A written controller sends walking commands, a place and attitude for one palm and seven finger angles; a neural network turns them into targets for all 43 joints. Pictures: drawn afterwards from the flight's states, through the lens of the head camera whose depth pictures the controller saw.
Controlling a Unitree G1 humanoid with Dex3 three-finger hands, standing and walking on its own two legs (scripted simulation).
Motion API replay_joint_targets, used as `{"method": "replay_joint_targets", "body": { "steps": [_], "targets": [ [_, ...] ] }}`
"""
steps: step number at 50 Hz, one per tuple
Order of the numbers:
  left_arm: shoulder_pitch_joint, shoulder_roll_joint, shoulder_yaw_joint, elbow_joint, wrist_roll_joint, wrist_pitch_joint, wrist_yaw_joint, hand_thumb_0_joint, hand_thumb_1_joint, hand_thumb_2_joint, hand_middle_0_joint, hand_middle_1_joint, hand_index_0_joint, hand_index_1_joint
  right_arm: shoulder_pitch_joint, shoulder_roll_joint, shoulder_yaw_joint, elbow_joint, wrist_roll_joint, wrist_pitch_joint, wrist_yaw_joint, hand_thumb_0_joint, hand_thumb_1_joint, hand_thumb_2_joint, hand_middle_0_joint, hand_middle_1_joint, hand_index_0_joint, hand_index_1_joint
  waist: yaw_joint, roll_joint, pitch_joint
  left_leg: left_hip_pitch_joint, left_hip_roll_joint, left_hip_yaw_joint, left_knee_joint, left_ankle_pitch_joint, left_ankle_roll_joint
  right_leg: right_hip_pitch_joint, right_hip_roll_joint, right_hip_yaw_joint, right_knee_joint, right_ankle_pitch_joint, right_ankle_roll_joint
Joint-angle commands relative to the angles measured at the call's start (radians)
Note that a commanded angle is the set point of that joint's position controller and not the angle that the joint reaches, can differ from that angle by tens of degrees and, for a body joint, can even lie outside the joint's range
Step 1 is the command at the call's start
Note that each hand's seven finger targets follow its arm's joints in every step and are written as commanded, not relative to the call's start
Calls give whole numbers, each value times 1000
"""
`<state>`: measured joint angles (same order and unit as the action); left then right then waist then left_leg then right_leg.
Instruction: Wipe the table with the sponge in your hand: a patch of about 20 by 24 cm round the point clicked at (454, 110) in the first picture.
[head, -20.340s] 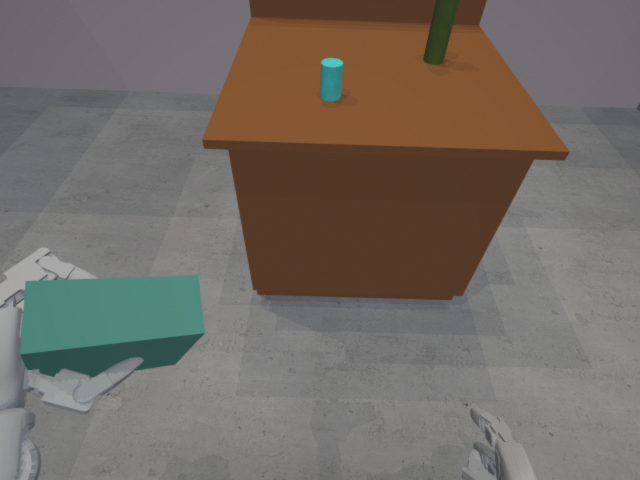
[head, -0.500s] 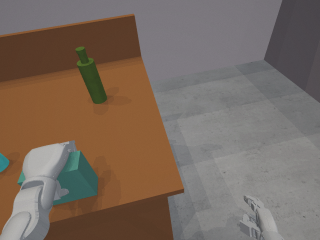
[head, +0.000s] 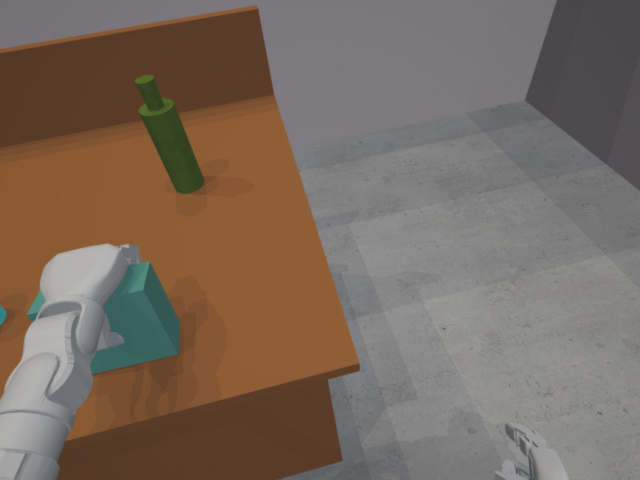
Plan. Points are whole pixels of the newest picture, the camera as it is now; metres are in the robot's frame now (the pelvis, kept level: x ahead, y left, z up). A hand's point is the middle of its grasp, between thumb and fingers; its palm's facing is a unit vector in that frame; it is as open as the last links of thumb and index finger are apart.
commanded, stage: wipe forward along the first lane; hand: left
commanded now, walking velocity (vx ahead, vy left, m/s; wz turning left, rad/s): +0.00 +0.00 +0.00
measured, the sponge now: (120, 330) +0.28 +0.32 +0.03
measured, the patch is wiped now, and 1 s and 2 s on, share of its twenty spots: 0.15 0.25 0.55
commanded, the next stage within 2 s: slide across to the middle lane in 1.08 s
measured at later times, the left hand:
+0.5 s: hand (109, 270) +0.34 +0.34 +0.08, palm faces -0.14 +0.01 -0.99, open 9.8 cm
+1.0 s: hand (108, 243) +0.39 +0.37 +0.08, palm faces -0.15 +0.01 -0.99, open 9.8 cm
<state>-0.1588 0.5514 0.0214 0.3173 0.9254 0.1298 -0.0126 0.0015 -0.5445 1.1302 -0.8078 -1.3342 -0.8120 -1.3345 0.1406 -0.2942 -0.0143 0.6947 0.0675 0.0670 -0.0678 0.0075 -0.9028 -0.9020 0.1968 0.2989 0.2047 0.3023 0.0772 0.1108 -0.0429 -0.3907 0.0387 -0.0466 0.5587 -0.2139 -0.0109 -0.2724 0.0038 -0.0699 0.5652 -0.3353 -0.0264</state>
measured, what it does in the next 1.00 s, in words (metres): stands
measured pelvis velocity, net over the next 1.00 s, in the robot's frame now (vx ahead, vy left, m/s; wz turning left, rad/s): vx -0.01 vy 0.02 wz -0.02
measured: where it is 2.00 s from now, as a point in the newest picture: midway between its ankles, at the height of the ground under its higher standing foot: outside the picture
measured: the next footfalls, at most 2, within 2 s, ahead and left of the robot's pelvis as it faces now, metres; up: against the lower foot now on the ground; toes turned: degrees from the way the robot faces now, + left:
none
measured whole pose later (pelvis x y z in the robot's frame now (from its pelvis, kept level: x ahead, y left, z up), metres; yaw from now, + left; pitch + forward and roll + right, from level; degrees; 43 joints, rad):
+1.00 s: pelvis -0.01 +0.02 -0.01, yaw -1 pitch +9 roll -2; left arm -0.64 0.69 0.07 0.92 1.02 -0.05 0.02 0.02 -0.58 1.16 -0.82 -1.33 -0.82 -1.35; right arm 0.26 -0.30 -0.03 0.71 0.08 0.12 -0.04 0.00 -0.90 -0.90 0.20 0.30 0.21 0.30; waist -0.01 0.08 -0.08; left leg -0.60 0.04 -0.04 0.67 -0.24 -0.01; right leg -0.46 0.01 -0.06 0.63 -0.33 0.00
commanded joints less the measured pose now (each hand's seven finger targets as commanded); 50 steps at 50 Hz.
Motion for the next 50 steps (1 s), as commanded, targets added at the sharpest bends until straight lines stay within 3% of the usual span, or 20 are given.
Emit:
{"method": "replay_joint_targets", "body": {
  "steps": [1,5,7,8,10,13,17,18,20,23,27,28,30,33,36,39,40,41,43,50],
  "targets": [
    [-268,245,86,44,40,-3,49,0,100,1300,-1200,-1600,-1200,-1600,-83,-126,-43,-135,2,-36,-12,0,-900,-900,200,300,200,300,-43,-173,-100,77,-79,64,-22,20,67,-101,27,40,-127,152,-2],
    [-342,239,70,98,43,-30,55,0,100,1300,-1200,-1600,-1200,-1600,-51,-130,-52,-130,5,-34,-11,0,-900,-900,200,300,200,300,-54,-174,-130,69,-78,65,-8,4,73,-116,28,46,-119,136,-3],
    [-365,285,102,136,38,-40,57,0,100,1300,-1200,-1600,-1200,-1600,-37,-137,-54,-124,6,-29,-13,0,-900,-900,200,300,200,300,-54,-200,-152,49,-77,65,2,8,75,-96,24,51,-114,157,2],
    [-382,315,124,144,38,-48,57,0,100,1300,-1200,-1600,-1200,-1600,-33,-139,-54,-121,6,-26,-13,0,-900,-900,200,300,200,300,-53,-183,-159,40,-76,62,0,10,73,-92,25,54,-112,162,-2],
    [-403,295,99,180,38,-59,57,0,100,1300,-1200,-1600,-1200,-1600,-23,-137,-55,-119,8,-23,-12,0,-900,-900,200,300,200,300,-61,-182,-143,32,-75,67,6,-4,77,-111,23,54,-113,146,3],
    [-427,357,143,213,47,-77,58,0,100,1300,-1200,-1600,-1200,-1600,-5,-144,-58,-112,7,-15,-10,0,-900,-900,200,300,200,300,-56,-160,-178,16,-75,62,15,18,76,-91,25,59,-102,179,-4],
    [-452,362,135,268,57,-93,62,0,100,1300,-1200,-1600,-1200,-1600,13,-144,-59,-110,8,-8,-6,0,-900,-900,200,300,200,300,-64,-156,-171,1,-72,64,22,4,79,-114,25,57,-100,157,-1],
    [-475,381,148,262,60,-99,60,0,100,1300,-1200,-1600,-1200,-1600,10,-146,-60,-110,8,-5,-6,0,-900,-900,200,300,200,300,-61,-124,-175,3,-72,62,20,12,78,-118,27,61,-99,163,-7],
    [-475,336,113,286,62,-107,66,0,100,1300,-1200,-1600,-1200,-1600,24,-141,-62,-111,8,-4,-1,0,-900,-900,200,300,200,300,-69,-136,-163,2,-71,62,24,0,80,-136,28,54,-99,146,-6],
    [-522,378,144,292,66,-120,73,0,100,1300,-1200,-1600,-1200,-1600,28,-147,-66,-107,8,1,-1,0,-900,-900,200,300,200,300,-69,-135,-192,-1,-68,60,25,6,80,-131,30,59,-95,150,-9],
    [-516,368,141,346,69,-128,93,0,100,1300,-1200,-1600,-1200,-1600,51,-149,-70,-99,7,3,3,0,-900,-900,200,300,200,300,-76,-179,-202,-18,-68,65,37,4,82,-128,29,57,-90,167,-2],
    [-535,399,163,348,70,-133,93,0,100,1300,-1200,-1600,-1200,-1600,46,-151,-69,-97,9,7,2,0,-900,-900,200,300,200,300,-74,-157,-202,-22,-67,63,34,13,80,-129,30,61,-87,175,-7],
    [-586,362,115,375,79,-130,98,0,100,1300,-1200,-1600,-1200,-1600,57,-150,-67,-91,11,6,6,0,-900,-900,200,300,200,300,-96,-157,-177,-22,-67,61,34,-13,81,-166,31,51,-88,135,-3],
    [-608,401,138,390,90,-127,100,0,100,1300,-1200,-1600,-1200,-1600,57,-152,-67,-91,11,10,8,0,-900,-900,200,300,200,300,-84,-119,-202,-14,-66,61,32,0,80,-157,33,56,-89,141,-11],
    [-688,408,107,447,99,-117,96,0,100,1300,-1200,-1600,-1200,-1600,71,-157,-62,-84,15,13,5,0,-900,-900,200,300,200,300,-113,-150,-168,-38,-66,59,35,-43,82,-185,31,54,-96,93,-3],
    [-726,398,88,468,113,-125,87,0,100,1300,-1200,-1600,-1200,-1600,90,-156,-64,-82,14,13,8,0,-900,-900,200,300,200,300,-113,-102,-206,-8,-63,49,32,-27,80,-204,38,45,-82,86,-13],
    [-729,378,74,464,114,-130,86,0,100,1300,-1200,-1600,-1200,-1600,98,-154,-66,-83,11,14,9,0,-900,-900,200,300,200,300,-114,-105,-226,-1,-62,52,39,-17,81,-199,38,45,-80,102,-12],
    [-721,411,102,477,115,-131,87,0,100,1300,-1200,-1600,-1200,-1600,101,-157,-67,-84,11,17,9,0,-900,-900,200,300,200,300,-110,-126,-235,-9,-62,54,45,-8,82,-184,37,50,-83,121,-11],
    [-758,409,98,474,116,-142,82,0,100,1300,-1200,-1600,-1200,-1600,103,-157,-66,-82,11,20,8,0,-900,-900,200,300,200,300,-115,-103,-246,-7,-58,49,41,8,78,-195,39,46,-75,134,-16],
    [-802,424,97,529,120,-152,99,0,100,1300,-1200,-1600,-1200,-1600,139,-165,-70,-73,11,25,13,0,-900,-900,200,300,200,300,-131,-111,-241,-20,-56,50,47,2,78,-216,44,40,-69,124,-14]
  ]
}}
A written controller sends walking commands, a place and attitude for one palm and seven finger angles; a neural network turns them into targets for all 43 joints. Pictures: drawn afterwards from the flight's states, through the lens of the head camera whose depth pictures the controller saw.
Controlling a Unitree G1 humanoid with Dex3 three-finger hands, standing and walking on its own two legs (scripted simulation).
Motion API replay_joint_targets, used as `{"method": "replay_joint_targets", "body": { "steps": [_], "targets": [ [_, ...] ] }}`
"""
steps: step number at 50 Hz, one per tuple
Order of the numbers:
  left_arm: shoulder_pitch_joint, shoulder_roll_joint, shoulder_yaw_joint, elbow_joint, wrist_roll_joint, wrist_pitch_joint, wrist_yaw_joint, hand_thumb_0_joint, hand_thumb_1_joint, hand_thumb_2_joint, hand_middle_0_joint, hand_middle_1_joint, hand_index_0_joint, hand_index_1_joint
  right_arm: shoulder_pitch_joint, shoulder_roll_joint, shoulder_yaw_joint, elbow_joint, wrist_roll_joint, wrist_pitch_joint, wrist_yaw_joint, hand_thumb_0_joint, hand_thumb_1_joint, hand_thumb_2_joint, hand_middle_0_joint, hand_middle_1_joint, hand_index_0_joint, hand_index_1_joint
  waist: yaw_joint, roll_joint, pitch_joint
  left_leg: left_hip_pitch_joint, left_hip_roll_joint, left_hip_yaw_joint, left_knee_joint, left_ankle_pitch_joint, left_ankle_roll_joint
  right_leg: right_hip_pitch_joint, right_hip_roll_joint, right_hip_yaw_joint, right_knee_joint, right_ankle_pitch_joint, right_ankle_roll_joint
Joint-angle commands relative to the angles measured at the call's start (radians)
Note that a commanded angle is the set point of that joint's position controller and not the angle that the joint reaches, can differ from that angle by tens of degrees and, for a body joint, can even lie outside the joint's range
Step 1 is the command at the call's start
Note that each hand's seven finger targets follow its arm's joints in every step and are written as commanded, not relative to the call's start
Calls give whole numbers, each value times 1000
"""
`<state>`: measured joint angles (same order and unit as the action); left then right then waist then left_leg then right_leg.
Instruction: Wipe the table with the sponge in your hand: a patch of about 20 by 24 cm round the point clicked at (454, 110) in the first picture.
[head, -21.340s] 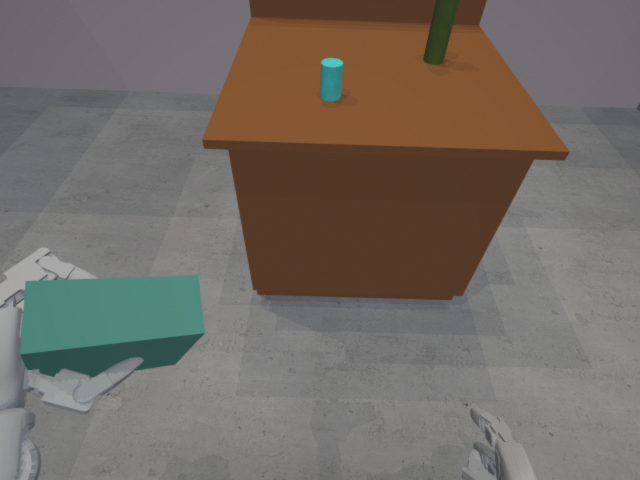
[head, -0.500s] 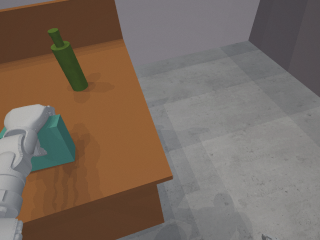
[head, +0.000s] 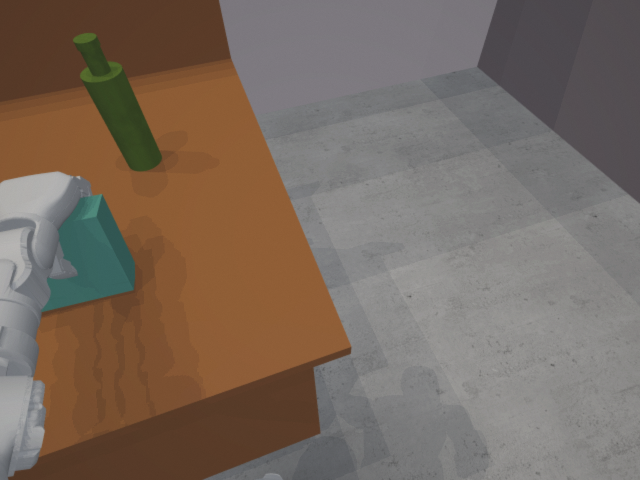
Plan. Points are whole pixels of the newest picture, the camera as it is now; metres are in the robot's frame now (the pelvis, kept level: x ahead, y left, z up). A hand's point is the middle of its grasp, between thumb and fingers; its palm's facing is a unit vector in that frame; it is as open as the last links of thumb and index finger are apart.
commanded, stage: wipe forward along the first lane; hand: left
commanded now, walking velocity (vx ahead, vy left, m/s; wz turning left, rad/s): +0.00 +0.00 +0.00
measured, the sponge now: (72, 267) +0.37 +0.36 +0.04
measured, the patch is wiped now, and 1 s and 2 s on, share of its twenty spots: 0.25 0.55 0.75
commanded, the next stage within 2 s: slide across to the middle lane in 0.08 s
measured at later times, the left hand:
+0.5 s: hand (72, 210) +0.43 +0.36 +0.09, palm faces -0.10 +0.01 -1.00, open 9.8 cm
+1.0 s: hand (117, 204) +0.44 +0.30 +0.09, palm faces -0.08 +0.01 -1.00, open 9.8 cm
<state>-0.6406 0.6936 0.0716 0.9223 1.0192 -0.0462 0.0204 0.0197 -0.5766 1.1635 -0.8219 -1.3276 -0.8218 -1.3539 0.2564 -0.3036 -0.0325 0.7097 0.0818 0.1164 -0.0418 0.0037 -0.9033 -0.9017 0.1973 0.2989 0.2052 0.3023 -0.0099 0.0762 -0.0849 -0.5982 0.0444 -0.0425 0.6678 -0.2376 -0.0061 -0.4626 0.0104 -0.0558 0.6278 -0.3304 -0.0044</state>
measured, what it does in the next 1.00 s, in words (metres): stands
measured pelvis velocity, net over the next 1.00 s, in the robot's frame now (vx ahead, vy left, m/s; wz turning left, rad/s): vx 0.04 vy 0.02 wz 0.02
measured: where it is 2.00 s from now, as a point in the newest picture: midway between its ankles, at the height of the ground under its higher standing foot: outside the picture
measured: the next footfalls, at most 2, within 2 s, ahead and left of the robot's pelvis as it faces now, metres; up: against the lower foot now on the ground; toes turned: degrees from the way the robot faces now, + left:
none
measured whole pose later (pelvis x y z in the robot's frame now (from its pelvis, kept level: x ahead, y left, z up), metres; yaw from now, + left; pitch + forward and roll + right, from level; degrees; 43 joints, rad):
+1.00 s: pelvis +0.04 +0.02 +0.01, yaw +1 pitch +8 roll -1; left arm -0.65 0.47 -0.14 0.79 0.99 0.25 0.10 0.00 -0.52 1.15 -0.75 -1.41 -0.76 -1.43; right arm 0.18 -0.27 -0.03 0.71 0.07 0.16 -0.01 0.00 -0.90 -0.90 0.20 0.30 0.20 0.30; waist 0.01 0.07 -0.09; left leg -0.47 0.01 -0.03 0.59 -0.26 0.01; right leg -0.32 -0.03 -0.05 0.52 -0.34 0.02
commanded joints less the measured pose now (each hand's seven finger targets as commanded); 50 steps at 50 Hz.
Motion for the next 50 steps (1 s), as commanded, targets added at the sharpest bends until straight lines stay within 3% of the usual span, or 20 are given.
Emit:
{"method": "replay_joint_targets", "body": {
  "steps": [1,2,3,8,14,16,18,20,23,24,28,30,33,34,35,37,39,43,47,50],
  "targets": [
    [-320,286,47,-70,33,25,67,0,100,1300,-1200,-1600,-1200,-1600,28,-156,-53,-84,-3,-23,-10,0,-900,-900,200,300,200,300,-39,-69,-210,191,-61,42,-62,30,71,-33,39,23,-128,116,-39],
    [-317,265,32,-63,34,28,68,0,100,1300,-1200,-1600,-1200,-1600,30,-156,-54,-85,-4,-22,-9,0,-900,-900,200,300,200,300,-44,-81,-204,196,-60,39,-61,32,71,-42,40,22,-131,114,-39],
    [-344,261,29,-78,33,24,64,0,100,1300,-1200,-1600,-1200,-1600,26,-154,-54,-84,-3,-22,-9,0,-900,-900,200,300,200,300,-43,-48,-221,211,-56,35,-68,47,69,-46,40,22,-127,120,-44],
    [-391,283,38,-38,34,28,69,0,100,1300,-1200,-1600,-1200,-1600,50,-159,-55,-67,-4,-19,-8,0,-900,-900,200,300,200,300,-54,-67,-225,212,-49,24,-71,48,68,-66,44,15,-123,109,-45],
    [-429,211,-20,-80,17,24,68,0,100,1300,-1200,-1600,-1200,-1600,60,-149,-59,-65,-6,-24,-7,0,-900,-900,200,300,200,300,-58,-34,-257,274,-44,10,-84,43,64,-75,47,10,-127,94,-47],
    [-432,168,-40,-141,2,21,78,0,100,1300,-1200,-1600,-1200,-1600,52,-140,-63,-68,-7,-26,-4,0,-900,-900,200,300,200,300,-50,10,-291,328,-42,6,-87,80,61,-71,48,8,-132,111,-51],
    [-449,126,-51,-171,-26,23,82,0,100,1300,-1200,-1600,-1200,-1600,37,-132,-63,-64,-4,-31,-4,0,-900,-900,200,300,200,300,-53,0,-300,361,-34,-11,-102,98,56,-70,47,3,-133,120,-52],
    [-419,116,-52,-177,-43,43,96,0,100,1300,-1200,-1600,-1200,-1600,32,-133,-64,-58,-5,-31,-4,0,-900,-900,200,300,200,300,-45,-8,-298,375,-37,-9,-108,99,57,-48,47,-1,-142,124,-49],
    [-471,80,-87,-189,-48,82,96,0,100,1300,-1200,-1600,-1200,-1600,1,-128,-54,-56,0,-35,-3,0,-900,-900,200,300,200,300,-56,-14,-271,382,-37,-18,-135,84,54,-42,43,-4,-151,123,-48],
    [-473,102,-78,-166,-36,98,99,0,100,1300,-1200,-1600,-1200,-1600,7,-134,-54,-46,-1,-34,-4,0,-900,-900,200,300,200,300,-55,-17,-248,380,-37,-23,-141,67,53,-47,44,-5,-152,112,-48],
    [-519,2,-154,-219,-37,124,90,0,100,1300,-1200,-1600,-1200,-1600,-14,-121,-51,-54,-2,-40,-1,0,-900,-900,200,300,200,300,-64,14,-277,431,-37,-33,-146,104,44,-41,40,-8,-150,136,-53],
    [-447,-1,-141,-208,-41,138,91,0,100,1300,-1200,-1600,-1200,-1600,-14,-123,-53,-57,-7,-36,2,0,-900,-900,200,300,200,300,-48,-4,-287,443,-38,-26,-134,149,45,-21,41,-9,-157,159,-54],
    [-428,-63,-169,-255,-51,156,87,0,100,1300,-1200,-1600,-1200,-1600,-39,-116,-51,-71,-8,-30,11,0,-900,-900,200,300,200,300,-42,-15,-310,467,-37,-24,-128,229,41,5,39,-11,-154,208,-55],
    [-397,-49,-158,-249,-45,169,89,0,100,1300,-1200,-1600,-1200,-1600,-39,-119,-53,-71,-10,-24,12,0,-900,-900,200,300,200,300,-34,-13,-302,469,-36,-25,-125,242,40,6,41,-12,-154,211,-55],
    [-403,-77,-183,-264,-49,182,89,0,100,1300,-1200,-1600,-1200,-1600,-51,-114,-48,-82,-8,-20,15,0,-900,-900,200,300,200,300,-35,-12,-288,461,-40,-19,-126,243,41,14,39,-13,-157,216,-54],
    [-429,-11,-132,-244,-35,205,100,0,100,1300,-1200,-1600,-1200,-1600,-60,-120,-45,-75,-9,-10,13,0,-900,-900,200,300,200,300,-34,-48,-268,432,-42,-10,-132,222,45,33,36,-12,-164,222,-52],
    [-418,-22,-132,-246,-31,221,103,0,100,1300,-1200,-1600,-1200,-1600,-67,-119,-45,-76,-12,-5,15,0,-900,-900,200,300,200,300,-25,-38,-279,441,-43,-8,-130,260,42,49,36,-16,-158,247,-55],
    [-407,-120,-194,-303,-39,243,97,0,100,1300,-1200,-1600,-1200,-1600,-89,-106,-47,-94,-11,0,23,0,-900,-900,200,300,200,300,-30,-34,-323,473,-43,-4,-114,334,43,69,34,-16,-148,303,-55],
    [-360,-83,-172,-274,-35,277,89,0,100,1300,-1200,-1600,-1200,-1600,-96,-113,-42,-94,-10,17,21,0,-900,-900,200,300,200,300,-27,-69,-291,436,-53,13,-112,308,51,103,32,-13,-158,338,-51],
    [-311,-110,-190,-295,-42,284,74,0,100,1300,-1200,-1600,-1200,-1600,-105,-112,-39,-106,-9,23,22,0,-900,-900,200,300,200,300,-20,-63,-292,436,-57,17,-113,326,53,126,30,-15,-156,365,-52]
  ]
}}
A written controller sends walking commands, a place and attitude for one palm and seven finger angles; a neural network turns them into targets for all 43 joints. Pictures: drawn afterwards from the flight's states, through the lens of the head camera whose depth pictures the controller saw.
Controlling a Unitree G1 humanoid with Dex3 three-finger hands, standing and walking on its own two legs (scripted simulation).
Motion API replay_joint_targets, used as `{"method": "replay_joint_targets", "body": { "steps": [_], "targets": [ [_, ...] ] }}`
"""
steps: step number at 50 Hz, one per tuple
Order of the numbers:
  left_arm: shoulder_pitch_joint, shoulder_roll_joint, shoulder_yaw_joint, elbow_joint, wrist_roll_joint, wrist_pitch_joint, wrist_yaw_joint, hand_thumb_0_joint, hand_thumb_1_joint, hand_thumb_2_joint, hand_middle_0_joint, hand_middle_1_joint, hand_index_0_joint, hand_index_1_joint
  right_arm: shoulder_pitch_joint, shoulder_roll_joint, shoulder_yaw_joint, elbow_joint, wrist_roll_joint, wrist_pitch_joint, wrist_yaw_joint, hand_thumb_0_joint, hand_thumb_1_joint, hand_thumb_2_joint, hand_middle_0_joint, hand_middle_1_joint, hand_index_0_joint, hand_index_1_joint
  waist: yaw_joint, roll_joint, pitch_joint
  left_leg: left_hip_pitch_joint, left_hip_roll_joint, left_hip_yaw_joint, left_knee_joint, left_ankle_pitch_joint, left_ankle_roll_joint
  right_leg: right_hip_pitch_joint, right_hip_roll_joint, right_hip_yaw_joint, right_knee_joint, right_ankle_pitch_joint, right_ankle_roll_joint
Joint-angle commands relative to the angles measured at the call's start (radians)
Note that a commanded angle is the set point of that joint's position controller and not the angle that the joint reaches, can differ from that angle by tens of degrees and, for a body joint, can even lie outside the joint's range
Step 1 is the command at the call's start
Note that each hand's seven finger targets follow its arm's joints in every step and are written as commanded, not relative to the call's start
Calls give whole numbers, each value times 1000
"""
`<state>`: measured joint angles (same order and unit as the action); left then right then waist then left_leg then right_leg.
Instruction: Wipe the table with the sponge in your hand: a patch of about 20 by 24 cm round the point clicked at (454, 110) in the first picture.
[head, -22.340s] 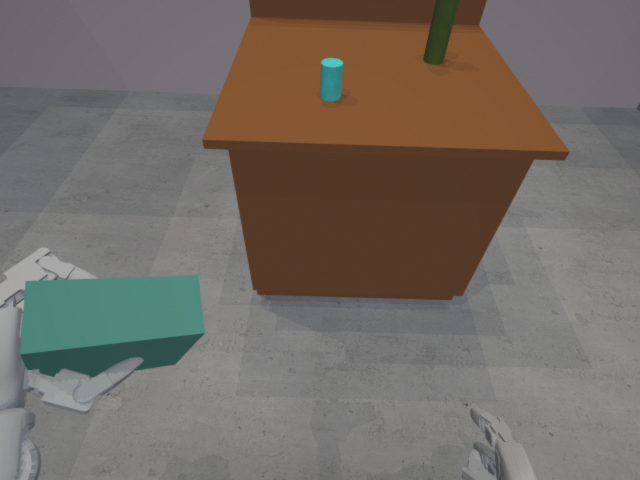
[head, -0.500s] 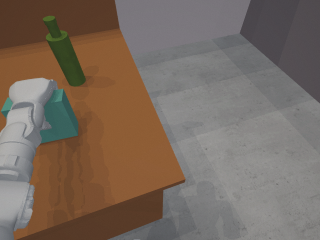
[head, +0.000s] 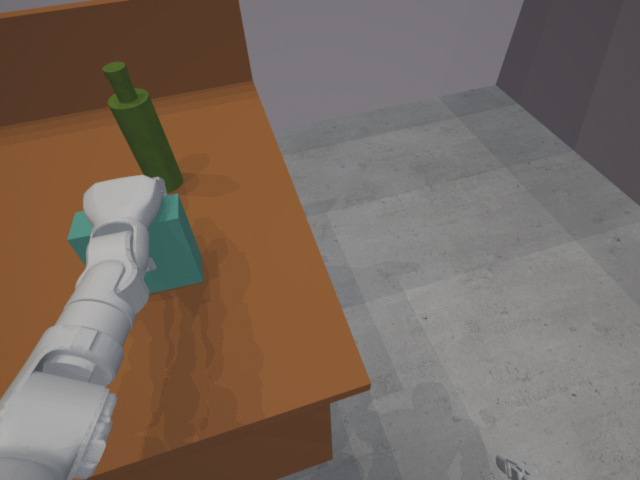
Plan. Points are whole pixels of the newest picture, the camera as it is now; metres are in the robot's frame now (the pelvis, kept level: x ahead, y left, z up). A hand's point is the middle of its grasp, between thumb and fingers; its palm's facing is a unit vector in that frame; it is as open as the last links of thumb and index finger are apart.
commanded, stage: wipe back along the middle lane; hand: left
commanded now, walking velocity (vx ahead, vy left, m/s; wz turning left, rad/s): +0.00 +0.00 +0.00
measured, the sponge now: (148, 259) +0.40 +0.28 +0.03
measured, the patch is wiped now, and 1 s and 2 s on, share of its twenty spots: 0.55 0.75 0.85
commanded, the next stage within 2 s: slide across to the third lane in 1.54 s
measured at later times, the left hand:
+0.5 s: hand (147, 253) +0.37 +0.25 +0.08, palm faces -0.02 -0.01 -1.00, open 9.8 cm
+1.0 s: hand (151, 281) +0.33 +0.23 +0.08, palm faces +0.03 -0.03 -1.00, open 9.7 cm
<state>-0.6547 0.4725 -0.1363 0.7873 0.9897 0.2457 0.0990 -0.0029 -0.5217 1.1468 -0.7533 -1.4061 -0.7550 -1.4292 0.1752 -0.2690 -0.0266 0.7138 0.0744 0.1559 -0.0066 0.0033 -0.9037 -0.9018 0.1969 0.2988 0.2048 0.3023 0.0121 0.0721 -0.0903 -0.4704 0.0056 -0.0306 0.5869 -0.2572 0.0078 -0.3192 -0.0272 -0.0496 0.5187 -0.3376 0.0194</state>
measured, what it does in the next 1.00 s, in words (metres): stands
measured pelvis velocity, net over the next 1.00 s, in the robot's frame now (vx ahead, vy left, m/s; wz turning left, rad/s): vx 0.01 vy -0.01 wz -0.01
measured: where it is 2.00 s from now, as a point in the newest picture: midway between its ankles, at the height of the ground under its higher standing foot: outside the picture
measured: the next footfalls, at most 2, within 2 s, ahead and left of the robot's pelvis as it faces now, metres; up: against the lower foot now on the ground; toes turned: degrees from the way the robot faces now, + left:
none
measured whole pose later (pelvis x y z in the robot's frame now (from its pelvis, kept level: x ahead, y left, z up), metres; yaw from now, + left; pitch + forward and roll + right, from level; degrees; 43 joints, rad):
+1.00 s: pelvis +0.01 -0.01 +0.00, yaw -1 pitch +3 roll +0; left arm -0.16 0.41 -0.18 0.17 0.96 0.42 0.11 0.03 -0.45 1.08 -0.70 -1.43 -0.72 -1.43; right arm 0.10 -0.28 0.00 0.64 0.09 0.17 0.02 0.01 -0.90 -0.90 0.19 0.30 0.20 0.30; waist 0.05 0.11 -0.08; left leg -0.33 0.01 -0.01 0.55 -0.27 0.00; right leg -0.20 -0.03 -0.03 0.51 -0.36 0.01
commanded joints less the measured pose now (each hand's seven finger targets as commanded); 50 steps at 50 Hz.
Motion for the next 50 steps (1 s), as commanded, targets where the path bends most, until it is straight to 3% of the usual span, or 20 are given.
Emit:
{"method": "replay_joint_targets", "body": {
  "steps": [1,8,9,12,13,17,18,19,22,23,26,30,31,33,35,38,41,43,47,50],
  "targets": [
    [-267,120,30,-162,-20,-5,-8,0,100,1300,-1200,-1600,-1200,-1600,-29,-147,-45,-113,-1,-14,-12,0,-900,-900,200,300,200,300,-38,-71,-280,301,-21,12,-30,347,43,-1,66,-18,-51,395,-74],
    [-103,105,36,-213,-41,9,-43,0,100,1300,-1200,-1600,-1200,-1600,-52,-152,-43,-135,9,-2,-6,0,-900,-900,200,300,200,300,-30,-114,-242,269,-29,31,-34,357,47,56,62,-16,-50,470,-66],
    [-71,126,49,-219,-39,13,-46,0,100,1300,-1200,-1600,-1200,-1600,-56,-156,-40,-141,7,0,-5,0,-900,-900,200,300,200,300,-21,-111,-226,259,-31,30,-33,353,47,58,63,-17,-50,474,-67],
    [-23,105,33,-266,-43,22,-50,0,100,1300,-1200,-1600,-1200,-1600,-73,-154,-41,-152,9,0,-3,0,-900,-900,200,300,200,300,-21,-117,-221,257,-32,38,-32,347,48,63,61,-12,-52,487,-63],
    [-14,76,19,-308,-52,17,-52,0,100,1300,-1200,-1600,-1200,-1600,-78,-149,-43,-156,11,-3,1,0,-900,-900,200,300,200,300,-21,-90,-240,273,-32,33,-33,375,47,72,61,-15,-44,492,-65],
    [140,84,43,-359,-62,36,-47,0,100,1300,-1200,-1600,-1200,-1600,-97,-151,-40,-175,9,-8,10,0,-900,-900,200,300,200,300,-1,-123,-230,261,-33,39,-27,397,47,102,60,-13,-40,549,-61],
    [152,44,19,-395,-73,37,-48,0,100,1300,-1200,-1600,-1200,-1600,-104,-145,-43,-179,12,-11,14,0,-900,-900,200,300,200,300,-4,-116,-240,275,-31,40,-28,419,46,109,59,-18,-35,560,-59],
    [194,76,47,-400,-78,48,-45,0,100,1300,-1200,-1600,-1200,-1600,-104,-148,-41,-183,10,-12,13,0,-900,-900,200,300,200,300,7,-129,-220,263,-31,39,-32,396,46,111,61,-20,-41,547,-58],
    [175,109,64,-422,-73,83,-41,0,100,1300,-1200,-1600,-1200,-1600,-131,-150,-33,-183,14,-9,5,0,-900,-900,200,300,200,300,4,-134,-175,245,-35,46,-51,336,44,103,58,-13,-56,507,-55],
    [147,84,45,-448,-77,89,-43,0,100,1300,-1200,-1600,-1200,-1600,-137,-146,-33,-184,18,-9,4,0,-900,-900,200,300,200,300,-4,-122,-177,255,-33,43,-60,333,42,99,60,-19,-53,478,-56],
    [173,102,58,-441,-74,111,-43,0,100,1300,-1200,-1600,-1200,-1600,-149,-145,-26,-187,17,-10,-1,0,-900,-900,200,300,200,300,9,-124,-157,257,-35,37,-67,306,42,89,63,-19,-64,438,-59],
    [204,61,27,-488,-74,116,-47,0,100,1300,-1200,-1600,-1200,-1600,-165,-136,-21,-202,14,-14,1,0,-900,-900,200,300,200,300,15,-95,-176,282,-32,30,-69,315,40,91,65,-24,-57,413,-63],
    [223,77,45,-485,-70,117,-45,0,100,1300,-1200,-1600,-1200,-1600,-168,-137,-21,-200,15,-14,2,0,-900,-900,200,300,200,300,19,-106,-173,279,-31,29,-69,317,38,90,64,-24,-57,415,-64],
    [241,31,13,-536,-74,112,-48,0,100,1300,-1200,-1600,-1200,-1600,-171,-131,-23,-210,15,-18,9,0,-900,-900,200,300,200,300,14,-94,-205,294,-27,30,-66,350,35,107,64,-26,-45,439,-63],
    [302,41,28,-542,-75,118,-43,0,100,1300,-1200,-1600,-1200,-1600,-181,-131,-19,-214,13,-21,13,0,-900,-900,200,300,200,300,25,-106,-174,285,-25,27,-66,346,35,99,65,-26,-48,437,-64],
    [303,-27,-25,-594,-82,132,-40,0,100,1300,-1200,-1600,-1200,-1600,-197,-123,-18,-224,15,-22,19,0,-900,-900,200,300,200,300,18,-118,-165,288,-22,26,-76,333,32,91,66,-33,-47,407,-62],
    [373,4,9,-622,-88,148,-28,0,100,1300,-1200,-1600,-1200,-1600,-212,-125,-15,-224,12,-26,20,0,-900,-900,200,300,200,300,36,-120,-161,285,-24,25,-74,331,32,105,66,-28,-47,423,-63],
    [389,-33,-21,-666,-92,159,-28,0,100,1300,-1200,-1600,-1200,-1600,-220,-119,-16,-232,14,-28,26,0,-900,-900,200,300,200,300,33,-114,-178,294,-22,27,-76,346,31,118,65,-29,-40,434,-62],
    [410,-4,-7,-679,-87,189,-29,0,100,1300,-1200,-1600,-1200,-1600,-238,-121,-9,-228,14,-30,20,0,-900,-900,200,300,200,300,38,-136,-142,276,-27,34,-75,308,34,117,64,-23,-46,429,-59],
    [444,-29,-31,-708,-81,196,-35,0,100,1300,-1200,-1600,-1200,-1600,-248,-116,-7,-235,15,-35,24,0,-900,-900,200,300,200,300,40,-129,-125,280,-25,30,-78,307,33,110,66,-26,-42,408,-61]
  ]
}}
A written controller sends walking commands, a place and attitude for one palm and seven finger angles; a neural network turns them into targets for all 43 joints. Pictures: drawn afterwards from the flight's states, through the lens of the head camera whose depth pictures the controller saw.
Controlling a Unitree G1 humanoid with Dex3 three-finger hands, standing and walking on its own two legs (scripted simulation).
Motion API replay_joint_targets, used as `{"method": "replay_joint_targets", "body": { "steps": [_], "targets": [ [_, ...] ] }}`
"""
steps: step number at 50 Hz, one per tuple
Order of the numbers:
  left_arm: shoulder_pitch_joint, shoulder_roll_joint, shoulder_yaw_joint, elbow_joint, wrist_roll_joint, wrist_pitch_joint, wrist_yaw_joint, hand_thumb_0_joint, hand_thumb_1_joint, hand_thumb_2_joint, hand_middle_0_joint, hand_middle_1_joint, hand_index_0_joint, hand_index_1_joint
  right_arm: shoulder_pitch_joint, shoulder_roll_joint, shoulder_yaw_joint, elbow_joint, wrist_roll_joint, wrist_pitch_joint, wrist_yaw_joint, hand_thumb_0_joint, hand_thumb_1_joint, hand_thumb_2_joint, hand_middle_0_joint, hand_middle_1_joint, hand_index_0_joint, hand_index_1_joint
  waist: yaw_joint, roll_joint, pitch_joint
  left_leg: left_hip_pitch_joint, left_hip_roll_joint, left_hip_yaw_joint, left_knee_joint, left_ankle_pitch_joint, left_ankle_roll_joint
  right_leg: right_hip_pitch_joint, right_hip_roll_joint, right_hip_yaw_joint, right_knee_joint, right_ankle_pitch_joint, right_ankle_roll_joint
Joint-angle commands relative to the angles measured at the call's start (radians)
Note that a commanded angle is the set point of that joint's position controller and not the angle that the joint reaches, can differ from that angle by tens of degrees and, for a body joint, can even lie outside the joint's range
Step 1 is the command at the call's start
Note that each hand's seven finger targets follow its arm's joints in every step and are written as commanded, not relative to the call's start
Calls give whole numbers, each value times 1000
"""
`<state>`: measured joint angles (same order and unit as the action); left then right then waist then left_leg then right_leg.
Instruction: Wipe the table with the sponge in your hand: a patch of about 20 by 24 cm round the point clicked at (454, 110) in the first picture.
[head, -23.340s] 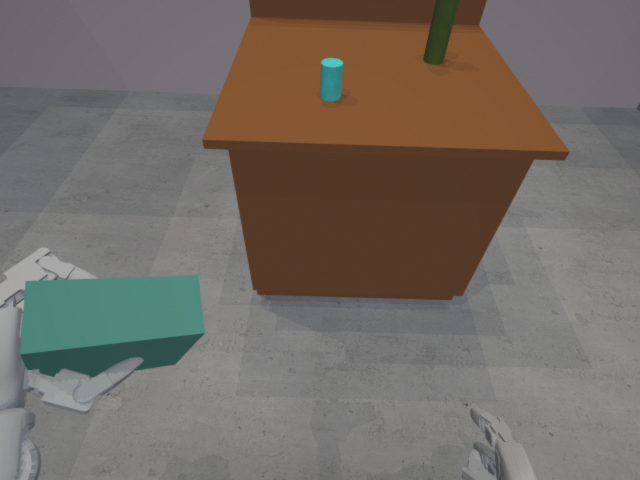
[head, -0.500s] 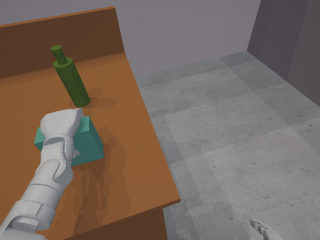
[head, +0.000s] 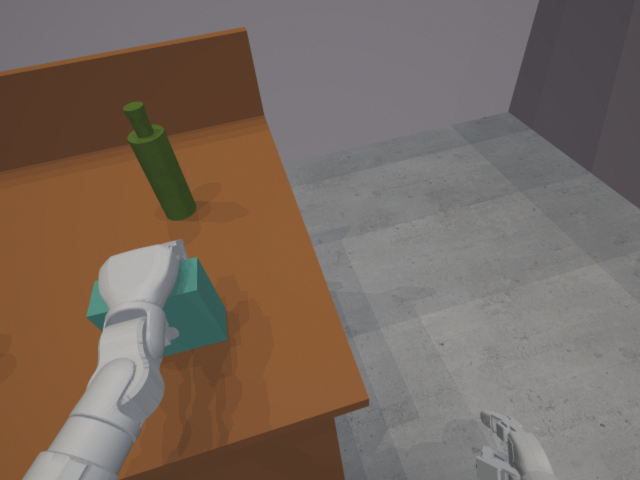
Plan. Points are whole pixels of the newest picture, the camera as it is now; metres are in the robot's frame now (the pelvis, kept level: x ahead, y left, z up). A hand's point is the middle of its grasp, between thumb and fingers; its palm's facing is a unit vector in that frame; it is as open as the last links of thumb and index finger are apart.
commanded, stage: wipe back along the middle lane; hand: left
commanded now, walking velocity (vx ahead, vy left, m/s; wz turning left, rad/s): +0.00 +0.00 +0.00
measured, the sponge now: (171, 320) +0.31 +0.25 +0.03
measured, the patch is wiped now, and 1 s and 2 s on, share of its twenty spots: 0.75 0.85 0.90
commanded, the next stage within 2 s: slide across to the third lane in 0.54 s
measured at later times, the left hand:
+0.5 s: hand (163, 330) +0.27 +0.22 +0.08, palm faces +0.06 -0.07 -1.00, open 9.7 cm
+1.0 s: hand (176, 345) +0.25 +0.20 +0.08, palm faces +0.03 -0.06 -1.00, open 9.7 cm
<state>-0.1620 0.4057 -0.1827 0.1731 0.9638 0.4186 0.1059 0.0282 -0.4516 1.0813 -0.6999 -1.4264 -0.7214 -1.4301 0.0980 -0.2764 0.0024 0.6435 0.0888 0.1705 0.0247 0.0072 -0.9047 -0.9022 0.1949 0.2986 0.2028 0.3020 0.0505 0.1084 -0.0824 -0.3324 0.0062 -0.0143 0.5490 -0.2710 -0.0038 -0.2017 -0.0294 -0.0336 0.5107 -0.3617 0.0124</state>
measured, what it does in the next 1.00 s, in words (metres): stands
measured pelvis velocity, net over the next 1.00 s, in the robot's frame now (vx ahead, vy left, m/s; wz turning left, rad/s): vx -0.02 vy -0.02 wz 0.00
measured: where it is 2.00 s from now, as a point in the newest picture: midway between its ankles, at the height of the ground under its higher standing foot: outside the picture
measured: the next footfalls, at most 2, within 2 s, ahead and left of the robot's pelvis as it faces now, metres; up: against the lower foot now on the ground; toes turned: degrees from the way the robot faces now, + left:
none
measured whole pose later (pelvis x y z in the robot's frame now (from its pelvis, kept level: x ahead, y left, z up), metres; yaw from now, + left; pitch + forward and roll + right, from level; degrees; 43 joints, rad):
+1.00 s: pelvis -0.02 -0.02 +0.00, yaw +0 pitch +0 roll +0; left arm 0.01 0.36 -0.27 -0.06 1.00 0.47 0.07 0.01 -0.46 1.07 -0.70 -1.43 -0.75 -1.40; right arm 0.04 -0.26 0.00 0.64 0.08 0.11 0.03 0.01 -0.91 -0.90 0.19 0.30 0.20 0.30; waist 0.09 0.13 -0.06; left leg -0.29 0.02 -0.02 0.54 -0.25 -0.02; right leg -0.18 -0.02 -0.04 0.55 -0.37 -0.01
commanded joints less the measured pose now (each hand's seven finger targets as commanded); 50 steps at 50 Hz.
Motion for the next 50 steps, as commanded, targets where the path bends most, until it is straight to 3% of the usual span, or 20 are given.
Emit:
{"method": "replay_joint_targets", "body": {
  "steps": [1,3,5,13,16,18,19,21,23,24,28,29,33,34,38,39,43,44,48,50],
  "targets": [
    [-30,26,6,-113,-59,25,-45,0,100,1300,-1200,-1600,-1200,-1600,-175,-105,-35,-171,1,-51,-5,0,-900,-900,200,300,200,300,4,-162,-136,141,-26,15,-42,318,45,-3,67,-42,-35,437,-52],
    [-23,56,30,-131,-55,26,-46,0,100,1300,-1200,-1600,-1200,-1600,-174,-108,-37,-170,1,-54,-6,0,-900,-900,200,300,200,300,5,-161,-149,145,-23,13,-44,316,43,5,69,-38,-31,425,-53],
    [-25,19,-4,-135,-53,27,-49,0,100,1300,-1200,-1600,-1200,-1600,-180,-103,-33,-172,2,-56,-5,0,-900,-900,200,300,200,300,1,-162,-126,139,-25,13,-43,300,45,-13,68,-38,-32,413,-53],
    [100,49,38,-203,-59,31,-44,0,100,1300,-1200,-1600,-1200,-1600,-197,-100,-36,-182,-1,-68,2,0,-900,-900,200,300,200,300,21,-162,-136,135,-28,27,-36,318,42,28,64,-26,-23,475,-50],
    [180,8,7,-261,-68,27,-48,0,100,1300,-1200,-1600,-1200,-1600,-207,-90,-33,-198,0,-76,8,0,-900,-900,200,300,200,300,23,-177,-126,134,-31,36,-27,339,46,37,61,-23,-21,531,-45],
    [174,48,34,-271,-56,34,-46,0,100,1300,-1200,-1600,-1200,-1600,-210,-95,-33,-192,-1,-74,9,0,-900,-900,200,300,200,300,21,-181,-109,126,-27,33,-35,322,42,28,64,-17,-20,505,-47],
    [186,18,12,-294,-61,35,-46,0,100,1300,-1200,-1600,-1200,-1600,-214,-89,-32,-201,-1,-78,9,0,-900,-900,200,300,200,300,21,-169,-106,127,-29,37,-33,317,44,28,62,-21,-19,502,-45],
    [223,25,21,-300,-62,36,-44,0,100,1300,-1200,-1600,-1200,-1600,-219,-86,-32,-201,-1,-81,8,0,-900,-900,200,300,200,300,28,-177,-96,126,-30,39,-34,312,45,27,62,-20,-22,501,-44],
    [225,66,52,-313,-55,43,-40,0,100,1300,-1200,-1600,-1200,-1600,-226,-92,-31,-197,-3,-80,5,0,-900,-900,200,300,200,300,32,-173,-94,125,-30,38,-37,303,42,27,63,-6,-25,493,-47],
    [214,31,20,-320,-58,46,-42,0,100,1300,-1200,-1600,-1200,-1600,-228,-86,-28,-200,-1,-81,3,0,-900,-900,200,300,200,300,24,-173,-86,122,-31,41,-38,289,44,21,62,-12,-25,472,-44],
    [261,64,51,-340,-46,48,-43,0,100,1300,-1200,-1600,-1200,-1600,-239,-89,-31,-199,-4,-87,2,0,-900,-900,200,300,200,300,39,-169,-94,129,-33,41,-37,289,43,27,63,2,-26,476,-46],
    [280,30,21,-360,-52,47,-45,0,100,1300,-1200,-1600,-1200,-1600,-239,-81,-28,-209,0,-89,4,0,-900,-900,200,300,200,300,34,-165,-95,127,-31,40,-38,287,44,28,61,-10,-21,460,-44],
    [233,68,37,-369,-34,53,-43,0,100,1300,-1200,-1600,-1200,-1600,-245,-87,-29,-199,-6,-89,0,0,-900,-900,200,300,200,300,34,-150,-83,131,-30,39,-41,268,43,6,66,6,-31,431,-49],
    [214,15,-9,-394,-43,53,-46,0,100,1300,-1200,-1600,-1200,-1600,-245,-79,-27,-209,-4,-91,1,0,-900,-900,200,300,200,300,25,-147,-94,136,-31,41,-40,268,47,10,62,-5,-27,429,-47],
    [125,32,-15,-417,-27,55,-46,0,100,1300,-1200,-1600,-1200,-1600,-259,-80,-30,-199,-10,-94,-2,0,-900,-900,200,300,200,300,26,-145,-106,159,-25,29,-48,265,47,-8,67,-3,-33,391,-53],
    [117,-12,-57,-427,-36,49,-49,0,100,1300,-1200,-1600,-1200,-1600,-262,-72,-30,-207,-7,-98,-3,0,-900,-900,200,300,200,300,18,-152,-104,162,-26,31,-46,254,52,-13,65,-10,-34,374,-50],
    [36,-17,-77,-417,-21,34,-48,0,100,1300,-1200,-1600,-1200,-1600,-270,-72,-30,-190,-11,-104,-3,0,-900,-900,200,300,200,300,16,-148,-110,183,-22,21,-51,255,49,-29,69,-6,-37,356,-58],
    [46,-68,-116,-417,-36,28,-49,0,100,1300,-1200,-1600,-1200,-1600,-269,-64,-30,-198,-7,-110,0,0,-900,-900,200,300,200,300,12,-147,-107,182,-22,20,-51,245,51,-30,67,-18,-33,341,-55],
    [23,-49,-93,-378,-35,17,-37,0,100,1300,-1200,-1600,-1200,-1600,-274,-71,-34,-177,-11,-113,1,0,-900,-900,200,300,200,300,18,-168,-124,184,-22,23,-52,237,47,-23,68,-8,-41,351,-57],
    [-14,-109,-152,-365,-41,12,-34,0,100,1300,-1200,-1600,-1200,-1600,-281,-63,-29,-177,-6,-115,5,0,-900,-900,200,300,200,300,8,-184,-108,179,-22,21,-52,226,48,-41,65,-22,-38,336,-53]
  ]
}}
